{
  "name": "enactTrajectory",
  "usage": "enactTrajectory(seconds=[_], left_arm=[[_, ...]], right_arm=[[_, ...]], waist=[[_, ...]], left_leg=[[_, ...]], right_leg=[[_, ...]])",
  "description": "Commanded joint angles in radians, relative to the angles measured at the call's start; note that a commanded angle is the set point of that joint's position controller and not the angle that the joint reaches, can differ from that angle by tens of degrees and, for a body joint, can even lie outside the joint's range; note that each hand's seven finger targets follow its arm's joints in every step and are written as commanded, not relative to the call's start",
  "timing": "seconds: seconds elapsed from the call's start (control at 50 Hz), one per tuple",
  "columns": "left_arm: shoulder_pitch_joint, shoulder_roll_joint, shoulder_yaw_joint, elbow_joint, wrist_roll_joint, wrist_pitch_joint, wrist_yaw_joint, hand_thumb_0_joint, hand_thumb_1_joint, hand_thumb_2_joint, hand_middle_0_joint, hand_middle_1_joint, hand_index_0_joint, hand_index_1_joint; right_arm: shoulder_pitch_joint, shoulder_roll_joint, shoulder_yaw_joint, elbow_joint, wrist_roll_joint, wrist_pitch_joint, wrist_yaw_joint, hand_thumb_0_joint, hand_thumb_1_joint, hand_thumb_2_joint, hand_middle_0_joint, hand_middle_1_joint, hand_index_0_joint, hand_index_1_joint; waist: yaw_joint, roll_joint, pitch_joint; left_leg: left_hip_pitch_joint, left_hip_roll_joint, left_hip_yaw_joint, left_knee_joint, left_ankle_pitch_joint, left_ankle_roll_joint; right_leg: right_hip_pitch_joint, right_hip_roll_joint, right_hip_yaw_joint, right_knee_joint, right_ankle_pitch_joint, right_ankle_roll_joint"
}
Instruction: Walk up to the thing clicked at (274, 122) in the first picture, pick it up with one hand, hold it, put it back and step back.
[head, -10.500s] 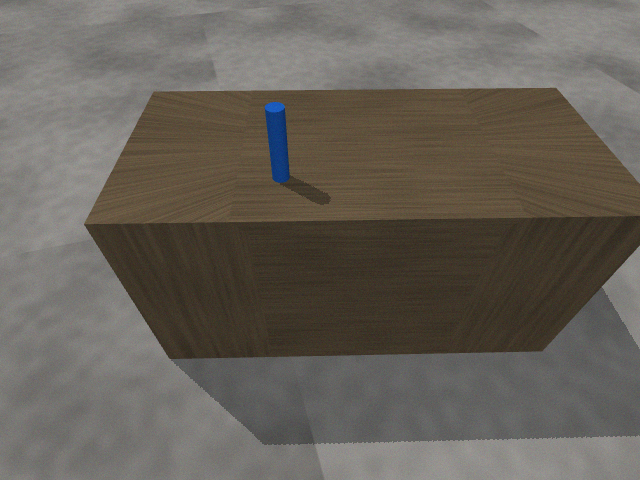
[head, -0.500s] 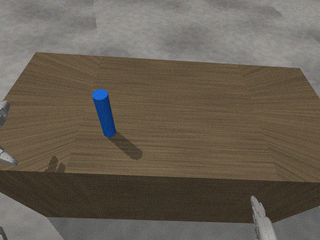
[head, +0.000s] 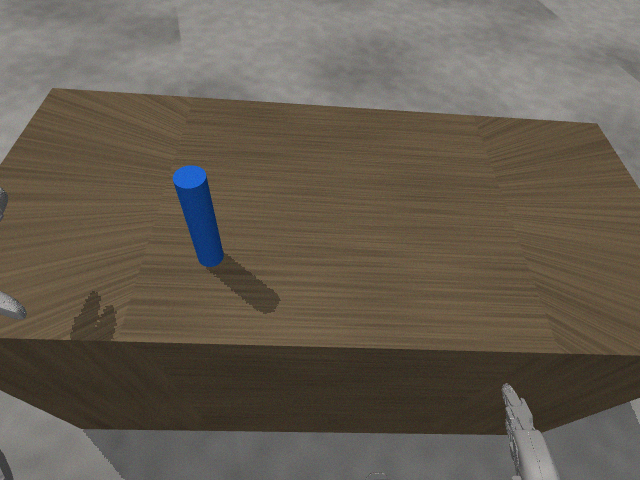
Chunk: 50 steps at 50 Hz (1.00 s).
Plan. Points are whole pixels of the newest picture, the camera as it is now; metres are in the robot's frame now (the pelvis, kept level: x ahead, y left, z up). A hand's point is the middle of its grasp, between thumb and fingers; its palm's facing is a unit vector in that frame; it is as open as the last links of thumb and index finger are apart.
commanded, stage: go down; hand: left
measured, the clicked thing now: (201, 221) +0.48 +0.16 +0.00
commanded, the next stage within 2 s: approach in 0.32 s
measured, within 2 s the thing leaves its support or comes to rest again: neither
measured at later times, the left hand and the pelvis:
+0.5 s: hand (2, 253) +0.36 +0.34 +0.09, palm faces +0.06 -1.00 +0.01, open 17.6 cm; pelvis +0.00 +0.00 +0.00, yaw +1 degrees
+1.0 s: hand (172, 251) +0.44 +0.20 -0.01, palm faces -0.02 -1.00 +0.06, open 17.4 cm; pelvis -0.03 +0.00 -0.05, yaw -1 degrees
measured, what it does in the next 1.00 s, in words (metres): stands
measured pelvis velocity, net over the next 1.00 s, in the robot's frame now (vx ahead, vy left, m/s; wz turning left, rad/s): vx -0.03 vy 0.00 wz -0.02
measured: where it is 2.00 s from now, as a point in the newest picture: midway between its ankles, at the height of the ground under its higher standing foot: outside the picture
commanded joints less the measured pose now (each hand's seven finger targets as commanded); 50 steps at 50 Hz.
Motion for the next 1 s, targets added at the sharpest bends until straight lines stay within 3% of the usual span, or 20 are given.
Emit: enactTrajectory(seconds=[0.0, 0.02, 0.06, 0.12, 0.18, 0.22, 0.24, 0.28, 0.3, 0.36, 0.4, 0.44, 0.52, 0.62, 0.7, 0.78, 0.86, 0.94, 0.96, 0.98], left_arm=[[-0.285, 0.365, 0.06, -0.238, -0.039, -0.054, -0.002, 0.0, -0.577, 0.066, -0.055, -0.063, -0.06, -0.061], [-0.319, 0.374, 0.061, -0.273, -0.039, -0.056, -0.003, 0.0, -0.592, 0.059, -0.055, -0.063, -0.061, -0.061], [-0.343, 0.364, 0.052, -0.295, -0.031, -0.054, 0.001, 0.0, -0.6, 0.068, -0.056, -0.065, -0.06, -0.065], [-0.313, 0.336, 0.03, -0.238, -0.034, -0.037, 0.009, 0.0, -0.609, 0.068, -0.057, -0.07, -0.061, -0.07], [-0.302, 0.382, 0.064, -0.239, -0.021, -0.037, 0.019, 0.0, -0.582, 0.076, -0.053, -0.064, -0.057, -0.064], [-0.265, 0.346, 0.062, -0.225, -0.028, -0.038, 0.012, 0.0, -0.582, 0.076, -0.051, -0.066, -0.057, -0.065], [-0.241, 0.341, 0.064, -0.206, -0.032, -0.036, 0.011, 0.0, -0.591, 0.071, -0.05, -0.069, -0.057, -0.066], [-0.262, 0.317, 0.047, -0.248, -0.036, -0.039, -0.002, 0.0, -0.584, 0.088, -0.045, -0.07, -0.05, -0.07], [-0.286, 0.356, 0.065, -0.284, -0.034, -0.043, -0.001, 0.0, -0.582, 0.071, -0.054, -0.066, -0.058, -0.065], [-0.318, 0.298, 0.018, -0.272, -0.038, -0.033, -0.011, 0.0, -0.607, 0.075, -0.052, -0.07, -0.056, -0.07], [-0.353, 0.33, 0.025, -0.285, -0.036, -0.033, -0.006, 0.0, -0.594, 0.138, -0.066, -0.098, -0.047, -0.121], [-0.356, 0.375, 0.046, -0.257, -0.024, -0.029, 0.009, 0.0, -0.531, 0.061, -0.057, -0.061, -0.052, -0.067], [-0.342, 0.278, -0.009, -0.18, -0.012, -0.037, 0.019, 0.0, -0.485, 0.066, -0.044, -0.053, -0.043, -0.055], [-0.387, 0.143, -0.071, -0.164, -0.033, -0.066, 0.014, 0.0, -0.555, 0.049, -0.042, -0.047, -0.045, -0.047], [-0.437, 0.095, -0.109, -0.159, -0.021, -0.092, 0.055, 0.0, -0.573, 0.058, -0.037, -0.053, -0.045, -0.05], [-0.53, 0.107, -0.1, -0.249, 0.005, -0.14, 0.139, 0.0, -0.567, 0.065, -0.046, -0.057, -0.052, -0.055], [-0.551, 0.136, -0.085, -0.247, 0.051, -0.177, 0.249, 0.0, -0.491, 0.065, -0.036, -0.057, -0.049, -0.046], [-0.599, 0.152, -0.053, -0.367, 0.092, -0.212, 0.364, 0.0, -0.448, 0.057, -0.049, -0.051, -0.058, -0.042], [-0.533, 0.065, -0.095, -0.304, 0.094, -0.2, 0.372, 0.0, -0.42, 0.051, -0.052, -0.049, -0.063, -0.037], [-0.545, 0.063, -0.095, -0.356, 0.094, -0.205, 0.383, 0.0, -0.438, 0.063, -0.049, -0.054, -0.058, -0.044]], right_arm=[[-0.006, -0.167, -0.073, -0.149, 0.011, -0.047, -0.014, 0.0, 0.542, -0.051, 0.05, 0.05, 0.05, 0.05], [-0.019, -0.19, -0.088, -0.183, 0.01, -0.05, -0.018, 0.0, 0.535, -0.053, 0.05, 0.05, 0.05, 0.05], [-0.02, -0.141, -0.049, -0.157, 0.009, -0.045, -0.013, 0.0, 0.534, -0.054, 0.05, 0.05, 0.05, 0.05], [-0.014, -0.195, -0.096, -0.135, 0.012, -0.043, -0.023, 0.0, 0.53, -0.055, 0.05, 0.05, 0.05, 0.05], [0.004, -0.187, -0.1, -0.123, 0.007, -0.037, -0.017, 0.0, 0.541, -0.052, 0.05, 0.05, 0.05, 0.05], [0.011, -0.162, -0.082, -0.142, 0.01, -0.035, -0.008, 0.0, 0.54, -0.052, 0.05, 0.05, 0.05, 0.05], [0.015, -0.189, -0.102, -0.166, 0.009, -0.037, -0.006, 0.0, 0.536, -0.053, 0.05, 0.05, 0.05, 0.05], [0.041, -0.149, -0.066, -0.167, 0.009, -0.037, 0.002, 0.0, 0.538, -0.054, 0.05, 0.05, 0.05, 0.05], [0.015, -0.145, -0.057, -0.193, 0.01, -0.039, 0.0, 0.0, 0.537, -0.053, 0.05, 0.05, 0.05, 0.05], [0.024, -0.149, -0.066, -0.176, 0.012, -0.04, -0.003, 0.0, 0.532, -0.055, 0.05, 0.05, 0.05, 0.05], [-0.019, -0.177, -0.079, -0.183, 0.009, -0.046, -0.011, 0.0, 0.547, -0.049, 0.05, 0.05, 0.049, 0.05], [-0.042, -0.196, -0.09, -0.2, 0.007, -0.045, -0.017, 0.0, 0.582, -0.041, 0.049, 0.051, 0.049, 0.051], [-0.022, -0.173, -0.082, -0.186, 0.003, -0.046, -0.012, 0.0, 0.591, -0.038, 0.049, 0.051, 0.049, 0.051], [0.009, -0.13, -0.03, -0.313, 0.007, -0.06, 0.009, 0.0, 0.594, -0.037, 0.049, 0.051, 0.049, 0.051], [0.084, -0.177, -0.071, -0.353, -0.003, -0.054, 0.025, 0.0, 0.598, -0.036, 0.049, 0.051, 0.049, 0.051], [0.118, -0.189, -0.084, -0.456, -0.019, -0.048, 0.045, 0.0, 0.588, -0.039, 0.049, 0.051, 0.049, 0.051], [0.126, -0.202, -0.122, -0.518, -0.034, -0.023, 0.063, 0.0, 0.588, -0.037, 0.049, 0.051, 0.049, 0.051], [0.155, -0.197, -0.159, -0.595, -0.046, 0.007, 0.079, 0.0, 0.565, -0.043, 0.049, 0.05, 0.049, 0.05], [0.169, -0.18, -0.16, -0.603, -0.044, 0.016, 0.083, 0.0, 0.559, -0.043, 0.049, 0.05, 0.05, 0.05], [0.18, -0.171, -0.152, -0.597, -0.045, 0.023, 0.083, 0.0, 0.556, -0.045, 0.049, 0.05, 0.049, 0.05]], waist=[[0.034, 0.186, -0.374], [0.022, 0.176, -0.404], [0.04, 0.191, -0.412], [0.021, 0.164, -0.348], [0.038, 0.192, -0.307], [0.045, 0.177, -0.3], [0.036, 0.164, -0.301], [0.037, 0.184, -0.329], [0.045, 0.17, -0.358], [0.018, 0.176, -0.365], [0.016, 0.177, -0.357], [0.022, 0.165, -0.323], [-0.001, 0.132, -0.226], [-0.038, 0.103, -0.285], [-0.065, 0.138, -0.331], [-0.068, 0.181, -0.432], [-0.049, 0.218, -0.452], [-0.009, 0.262, -0.585], [-0.017, 0.23, -0.572], [-0.009, 0.235, -0.599]], left_leg=[[0.168, -0.01, -0.014, -0.092, 0.479, -0.019], [0.196, -0.009, -0.015, -0.088, 0.498, -0.018], [0.184, -0.01, -0.017, -0.083, 0.518, -0.019], [0.176, -0.007, -0.021, -0.097, 0.478, -0.02], [0.152, -0.008, -0.017, -0.091, 0.451, -0.024], [0.129, -0.009, -0.018, -0.088, 0.456, -0.023], [0.143, -0.006, -0.018, -0.087, 0.464, -0.023], [0.153, -0.008, -0.015, -0.079, 0.488, -0.022], [0.138, -0.017, -0.006, -0.076, 0.467, -0.016], [0.158, -0.014, -0.011, -0.079, 0.467, -0.016], [0.158, -0.016, -0.012, -0.08, 0.432, -0.014], [0.126, -0.018, -0.011, -0.086, 0.369, -0.015], [0.05, -0.019, -0.007, -0.08, 0.241, -0.008], [0.02, -0.018, -0.002, -0.019, 0.237, -0.004], [0.034, -0.006, -0.016, 0.029, 0.281, -0.022], [0.034, -0.005, -0.02, 0.092, 0.34, -0.032], [-0.024, -0.009, -0.017, 0.123, 0.293, -0.034], [-0.055, -0.021, -0.002, 0.144, 0.292, -0.034], [-0.085, -0.022, 0.003, 0.145, 0.276, -0.03], [-0.091, -0.022, 0.007, 0.151, 0.296, -0.029]], right_leg=[[0.243, 0.023, 0.003, -0.028, 0.257, -0.054], [0.25, 0.024, 0.004, -0.025, 0.271, -0.052], [0.262, 0.02, 0.006, -0.022, 0.284, -0.054], [0.224, 0.024, 0.004, -0.026, 0.24, -0.055], [0.192, 0.023, 0.0, -0.022, 0.205, -0.055], [0.2, 0.022, -0.002, -0.012, 0.217, -0.056], [0.195, 0.024, -0.002, -0.008, 0.219, -0.055], [0.205, 0.024, -0.002, -0.005, 0.237, -0.055], [0.249, 0.019, 0.005, -0.009, 0.249, -0.053], [0.232, 0.019, 0.008, -0.006, 0.252, -0.053], [0.206, 0.018, 0.007, -0.013, 0.219, -0.052], [0.204, 0.018, 0.007, -0.016, 0.175, -0.052], [0.128, 0.022, 0.003, -0.003, 0.091, -0.05], [0.077, 0.022, 0.002, 0.046, 0.107, -0.042], [-0.006, 0.025, -0.004, 0.095, 0.114, -0.048], [-0.023, 0.023, 0.001, 0.15, 0.146, -0.052], [-0.036, 0.021, 0.012, 0.188, 0.107, -0.056], [0.061, 0.021, 0.023, 0.221, 0.132, -0.059], [0.081, 0.021, 0.027, 0.218, 0.129, -0.059], [0.107, 0.022, 0.028, 0.228, 0.158, -0.059]])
